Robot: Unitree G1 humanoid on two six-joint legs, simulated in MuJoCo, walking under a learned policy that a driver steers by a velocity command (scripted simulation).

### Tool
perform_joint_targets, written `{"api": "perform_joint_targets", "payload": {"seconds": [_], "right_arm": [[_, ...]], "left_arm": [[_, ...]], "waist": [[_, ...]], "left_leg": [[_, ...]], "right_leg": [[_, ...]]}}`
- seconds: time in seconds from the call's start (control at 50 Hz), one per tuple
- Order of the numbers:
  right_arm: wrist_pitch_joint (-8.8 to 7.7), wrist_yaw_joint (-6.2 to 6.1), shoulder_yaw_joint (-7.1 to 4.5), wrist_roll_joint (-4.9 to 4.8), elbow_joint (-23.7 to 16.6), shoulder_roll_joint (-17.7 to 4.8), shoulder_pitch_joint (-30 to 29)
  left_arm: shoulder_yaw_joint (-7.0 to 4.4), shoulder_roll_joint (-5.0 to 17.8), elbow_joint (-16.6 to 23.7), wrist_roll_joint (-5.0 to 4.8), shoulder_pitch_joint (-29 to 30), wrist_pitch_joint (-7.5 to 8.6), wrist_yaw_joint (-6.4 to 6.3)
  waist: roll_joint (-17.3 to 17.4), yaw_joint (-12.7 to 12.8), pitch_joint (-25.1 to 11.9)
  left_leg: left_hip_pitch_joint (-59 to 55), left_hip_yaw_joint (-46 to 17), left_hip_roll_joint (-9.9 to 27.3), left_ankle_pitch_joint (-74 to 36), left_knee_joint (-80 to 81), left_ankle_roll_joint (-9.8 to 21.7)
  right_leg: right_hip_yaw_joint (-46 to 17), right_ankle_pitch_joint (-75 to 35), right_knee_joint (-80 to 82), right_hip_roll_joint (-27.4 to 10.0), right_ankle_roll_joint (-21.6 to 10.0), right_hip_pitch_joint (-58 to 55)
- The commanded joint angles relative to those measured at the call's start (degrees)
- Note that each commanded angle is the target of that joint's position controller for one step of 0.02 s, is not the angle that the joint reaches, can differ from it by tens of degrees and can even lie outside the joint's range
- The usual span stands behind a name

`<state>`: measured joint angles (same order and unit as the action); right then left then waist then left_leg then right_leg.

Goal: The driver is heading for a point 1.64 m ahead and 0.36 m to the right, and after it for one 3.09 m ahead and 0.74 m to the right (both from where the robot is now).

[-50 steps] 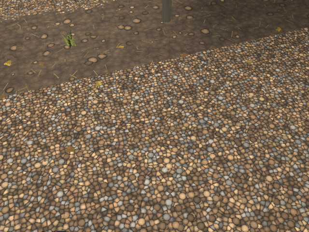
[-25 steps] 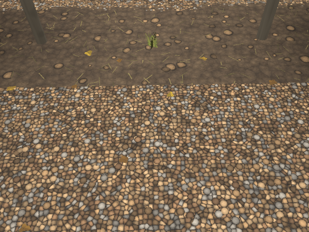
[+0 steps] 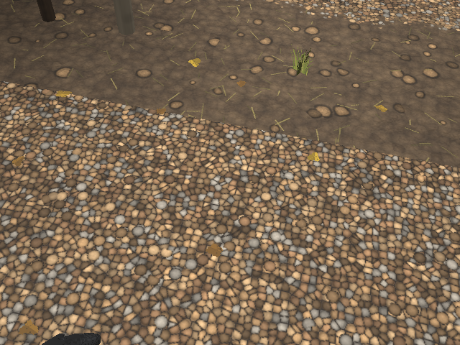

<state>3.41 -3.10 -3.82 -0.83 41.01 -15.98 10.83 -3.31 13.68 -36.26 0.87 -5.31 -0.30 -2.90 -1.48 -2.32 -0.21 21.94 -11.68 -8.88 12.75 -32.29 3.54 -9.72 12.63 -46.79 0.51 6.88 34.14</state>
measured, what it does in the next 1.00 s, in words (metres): steps on the spot: right foot, then left foot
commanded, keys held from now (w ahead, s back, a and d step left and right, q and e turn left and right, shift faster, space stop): q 0.02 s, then no key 0.58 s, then e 0.40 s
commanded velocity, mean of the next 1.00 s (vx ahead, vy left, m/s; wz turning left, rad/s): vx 0.00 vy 0.00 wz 0.02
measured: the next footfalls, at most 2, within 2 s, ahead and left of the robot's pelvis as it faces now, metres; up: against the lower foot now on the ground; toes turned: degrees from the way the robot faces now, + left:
right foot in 0.10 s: +0.11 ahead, -0.15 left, +0.00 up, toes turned +10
left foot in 0.40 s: +0.06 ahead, +0.10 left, +0.00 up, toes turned +2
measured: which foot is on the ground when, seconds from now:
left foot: down 0.00-0.10, up 0.12-0.38, down 0.40-0.94, up 0.96-1.00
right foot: up 0.00-0.08, down 0.10-1.00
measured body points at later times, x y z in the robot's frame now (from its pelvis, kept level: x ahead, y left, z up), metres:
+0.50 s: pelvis +0.05 -0.04 +0.00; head +0.06 -0.04 +0.45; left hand +0.15 +0.21 -0.11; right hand +0.19 -0.28 -0.11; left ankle +0.02 +0.10 -0.73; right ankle +0.07 -0.16 -0.73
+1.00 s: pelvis +0.07 -0.06 -0.01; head +0.10 -0.08 +0.43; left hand +0.24 +0.22 -0.09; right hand +0.20 -0.34 -0.13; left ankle +0.01 +0.09 -0.69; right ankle +0.07 -0.14 -0.73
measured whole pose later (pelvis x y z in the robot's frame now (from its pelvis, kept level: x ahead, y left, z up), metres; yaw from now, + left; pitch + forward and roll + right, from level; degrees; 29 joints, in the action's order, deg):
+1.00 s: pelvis +0.07 -0.06 -0.01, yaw -3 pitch +2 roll +1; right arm 2.0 -2.6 -5.1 0.0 40.0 -16.1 10.3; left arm -4.6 16.9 -33.8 0.3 -12.1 -0.7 1.9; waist 1.6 0.1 1.6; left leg 21.3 -2.8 0.2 32.8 -55.8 -2.9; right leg -2.3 20.4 -41.1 3.9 -3.9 22.0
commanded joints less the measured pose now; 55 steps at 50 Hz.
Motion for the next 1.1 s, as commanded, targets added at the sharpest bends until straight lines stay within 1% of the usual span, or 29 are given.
{"api": "perform_joint_targets", "payload": {"seconds": [0.02,0.08,0.1,0.12,0.14,0.16,0.2,0.24,0.28,0.34,0.38,0.4,0.42,0.46,0.52,0.62,0.7,0.74,0.8,0.86,0.9,0.92,0.94,0.96,0.98,1.0,1.02,1.04,1.1], "right_arm": [[-0.26,0.05,-2.32,0.29,-4.72,-8.86,-0.37],[-0.32,0.5,-1.54,-0.25,-5.51,-6.61,-0.77],[-0.84,0.88,-0.99,0.28,-4.89,-4.27,2.27],[-1.39,1.02,-0.62,0.22,-5.07,-2.78,7.17],[-2.15,0.94,-2.06,0.24,-5.9,-7.42,4.09],[-2.12,0.87,-3.19,0.35,-5.4,-10.88,2.79],[-0.64,0.8,-3.32,0.58,-3.36,-9.36,3.75],[-0.16,1.43,-1.66,0.66,-2.58,-4.23,4.22],[-0.64,1.91,-0.31,0.63,-2.68,-0.91,1.42],[-1.13,2.19,-0.77,0.6,-2.14,-2.29,1.67],[-1.45,2.31,-0.99,1.5,-1.71,-3.47,2.6],[-1.58,2.17,-1.23,2.05,-2.17,-5.38,3.4],[-1.51,2.21,-1.96,1.95,-1.24,-8.02,2.89],[-1.75,2.77,-1.21,1.66,-0.96,-3.82,2.64],[-2.24,2.66,-0.72,1.4,-0.55,-2.82,1.85],[-2.65,2.28,-0.5,1.32,-0.04,-2.37,2.21],[-2.82,1.4,-1.71,1.38,-1.03,-4.9,2.13],[-2.62,1.05,-2.39,1.21,-1.54,-5.83,3.3],[-2.48,0.78,-2.99,1.01,-2.44,-6.88,3.64],[-2.62,0.4,-2.91,0.44,-4.08,-7.2,-0.29],[-2.37,0.38,-3.04,-0.21,-4.71,-8.23,-2.45],[-2.15,0.35,-3.17,-0.37,-4.84,-8.18,-2.35],[-2.21,0.34,-3.04,0.19,-5.0,-6.4,0.16],[-2.5,0.31,-2.15,1.21,-8.81,-4.57,-4.86],[-2.88,0.36,-2.04,1.56,-9.0,-4.36,-6.4],[-2.95,0.45,-2.23,1.23,-8.07,-5.33,-5.69],[-2.8,0.27,-2.49,1.17,-6.61,-5.66,-4.26],[-2.8,-0.07,-2.57,1.46,-6.12,-5.98,-4.01],[-2.44,0.83,-2.11,0.99,-5.38,-4.51,-3.59]], "left_arm": [[-1.92,4.99,4.17,-0.13,0.71,1.62,0.65],[-2.45,5.39,2.28,-0.14,-3.82,2.68,1.83],[-3.17,8.36,2.58,0.79,-5.56,2.9,1.89],[-3.83,12.59,3.15,2.36,-5.39,2.39,1.94],[-3.46,9.69,2.14,2.65,-7.2,2.38,2.36],[-3.08,8.68,2.54,1.48,-5.38,2.43,2.62],[-2.2,6.46,2.72,0.02,-0.89,1.98,2.81],[-1.52,5.42,2.05,0.21,1.29,1.27,2.7],[-1.49,5.58,1.27,0.43,0.12,0.78,2.65],[-1.36,6.55,0.1,0.11,-2.55,1.03,2.87],[-1.01,6.14,-0.8,-0.19,-4.87,1.63,3.13],[-0.77,5.7,-1.15,0.11,-5.71,2.22,3.5],[-0.88,6.02,-0.79,0.47,-7.74,2.82,4.03],[-0.91,6.45,-0.44,0.49,-4.22,2.7,4.15],[-0.84,5.07,0.15,0.15,-4.68,1.76,4.07],[-0.99,4.4,-0.35,-0.25,-6.32,1.23,3.84],[-1.69,6.47,1.82,-1.17,-3.59,0.68,3.39],[-1.84,6.54,3.23,-1.49,-2.93,0.41,3.23],[-2.21,7.04,4.92,-1.75,-3.39,-0.28,3.32],[-2.41,6.65,5.73,-1.84,-5.0,-1.02,3.87],[-2.36,6.27,5.97,-2.07,-5.76,-1.05,4.35],[-2.59,6.69,5.7,-1.95,-6.56,-0.92,4.49],[-3.7,10.71,6.44,-1.33,-6.42,-0.66,4.15],[-5.09,16.83,6.8,-0.68,-8.56,-0.06,4.65],[-3.59,13.44,6.87,0.36,-11.28,1.12,5.15],[-3.21,12.68,6.64,0.36,-10.31,1.83,5.06],[-3.56,13.24,6.69,-0.71,-8.41,1.8,4.51],[-3.71,13.72,6.63,-1.78,-6.5,1.13,3.65],[-3.46,13.38,6.5,-1.69,-4.85,-0.94,2.35]], "waist": [[11.81,0.92,-3.3],[9.94,3.78,-4.53],[5.06,3.32,-6.38],[-11.13,-0.06,-7.87],[-12.92,1.88,-9.12],[-9.2,2.03,-7.07],[-6.02,0.54,-4.78],[-6.74,-0.41,-3.87],[-9.38,1.71,-4.32],[-10.73,2.04,-4.21],[-7.94,1.39,-4.04],[-5.38,1.46,-5.37],[1.22,4.16,-5.04],[3.45,1.95,-3.14],[5.34,2.7,-0.8],[3.93,2.91,0.03],[3.34,1.76,0.27],[4.74,1.23,-0.71],[7.91,1.32,-0.89],[11.13,2.56,-0.72],[9.73,3.58,-0.15],[7.94,3.87,-0.69],[-1.73,2.3,-1.16],[-19.07,3.75,-1.55],[-14.23,5.53,-5.51],[-8.91,4.74,-4.97],[-3.44,3.69,-4.97],[-0.34,3.05,-4.73],[-2.4,1.93,-6.8]], "left_leg": [[-3.98,-19.33,14.22,-2.97,9.34,8.45],[-1.53,-17.83,11.46,-8.16,4.91,5.35],[3.09,-14.3,7.92,2.09,-1.49,1.92],[11.33,-5.01,-0.95,21.58,-13.84,-2.8],[13.81,-3.51,0.62,27.12,-23.3,-5.81],[14.01,-2.74,2.32,23.62,-30.14,-7.43],[12.02,-0.86,3.85,16.73,-32.68,-9.18],[6.51,4.89,5.96,12.36,-23.99,-9.87],[-0.18,8.6,6.93,11.75,-13.11,-9.77],[-7.02,9.06,7.48,5.95,0.94,-8.25],[-14.35,7.68,8.36,-3.47,9.37,-6.38],[-18.71,4.28,11.77,-9.09,8.17,-5.2],[-17.34,3.56,12.24,-9.32,3.77,-3.16],[-11.32,3.48,11.55,-1.17,5.51,-2.04],[-8.76,3.46,11.13,-2.77,6.15,-2.93],[-8.91,3.95,10.66,-4.59,5.69,-3.24],[-11.3,4.68,11.33,-6.42,4.44,-2.49],[-11.79,3.28,13.65,-6.46,4.81,-0.43],[-12.27,-1.82,20.37,-10.33,6.36,4.68],[-11.63,-4.72,26.72,-16.8,6.23,8.6],[-9.05,-0.66,25.31,-16.78,3.63,6.54],[-6.87,3.31,22.22,-12.48,0.15,3.67],[-1.36,10.34,15.8,-2.3,-11.23,-1.17],[13.39,13.99,5.76,18.49,-26.87,-6.68],[17.79,4.82,6.05,28.07,-35.99,-7.02],[20.01,3.62,6.93,26.05,-40.81,-7.28],[20.51,4.26,7.62,22.17,-42.01,-7.7],[21.2,4.21,8.69,17.77,-38.96,-8.26],[12.32,5.9,7.89,11.13,-31.29,-9.68]], "right_leg": [[1.26,3.92,4.91,1.6,-1.39,-4.91],[3.94,-6.16,21.77,0.21,-4.35,-20.55],[-2.08,-14.65,23.34,-7.59,-7.46,-29.21],[-14.8,-31.86,23.35,-19.08,-16.36,-35.14],[-22.45,-29.04,25.1,-23.03,-23.22,-31.83],[-19.16,-24.53,24.84,-21.18,-22.89,-28.96],[-10.87,-18.41,24.74,-14.84,-18.4,-24.41],[-4.07,-17.85,25.42,-10.26,-16.28,-20.06],[-1.29,-15.17,25.98,-7.65,-15.71,-19.21],[-3.87,-9.14,25.83,-9.13,-16.4,-20.48],[-3.98,-9.1,25.08,-8.64,-13.65,-18.92],[-3.14,-7.31,23.77,-7.94,-11.0,-16.96],[0.4,-4.82,23.69,-4.68,-9.12,-16.53],[3.97,-0.78,20.79,-2.27,-6.77,-19.64],[4.62,-5.29,19.19,-1.98,-7.31,-20.7],[4.51,-7.85,18.43,-1.96,-7.04,-21.49],[3.36,-9.6,15.06,-0.75,-7.41,-17.3],[3.37,-8.8,11.1,0.38,-7.29,-15.21],[4.37,-3.28,4.6,1.04,-6.86,-10.44],[7.16,14.1,-1.56,0.6,-7.37,-7.37],[9.41,11.99,4.33,0.41,-8.61,-10.58],[8.54,3.3,10.52,1.18,-9.67,-14.83],[-2.87,-12.03,17.83,-3.12,-12.48,-19.81],[-26.12,-23.27,24.66,-13.95,-22.3,-26.48],[-31.52,-27.19,25.65,-18.12,-27.41,-31.8],[-26.79,-30.61,23.52,-17.95,-26.85,-32.74],[-22.07,-32.0,21.82,-15.73,-24.48,-32.69],[-18.9,-33.17,20.92,-14.34,-22.59,-32.47],[-13.3,-31.5,21.92,-9.62,-19.78,-27.21]]}}
Velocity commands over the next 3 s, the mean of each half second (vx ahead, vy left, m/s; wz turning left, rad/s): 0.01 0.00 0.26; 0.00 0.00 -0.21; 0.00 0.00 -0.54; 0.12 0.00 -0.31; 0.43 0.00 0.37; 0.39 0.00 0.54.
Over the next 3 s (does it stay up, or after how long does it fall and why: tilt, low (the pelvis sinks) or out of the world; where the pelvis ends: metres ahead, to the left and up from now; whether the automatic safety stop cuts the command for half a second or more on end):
stays up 0.61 -0.19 0.01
